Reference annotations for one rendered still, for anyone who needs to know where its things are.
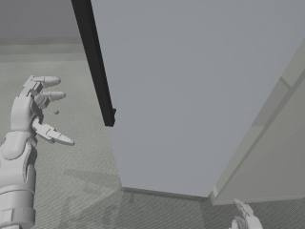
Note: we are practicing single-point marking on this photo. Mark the fridge door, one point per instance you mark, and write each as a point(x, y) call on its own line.
point(187, 79)

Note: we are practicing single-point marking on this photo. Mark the robot right hand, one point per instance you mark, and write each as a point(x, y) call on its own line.
point(249, 221)

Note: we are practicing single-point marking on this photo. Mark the robot left hand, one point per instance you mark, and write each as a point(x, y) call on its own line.
point(26, 108)

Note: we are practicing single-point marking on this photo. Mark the robot left forearm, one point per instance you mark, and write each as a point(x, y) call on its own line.
point(17, 180)

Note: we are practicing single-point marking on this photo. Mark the handle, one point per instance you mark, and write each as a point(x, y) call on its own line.
point(88, 32)

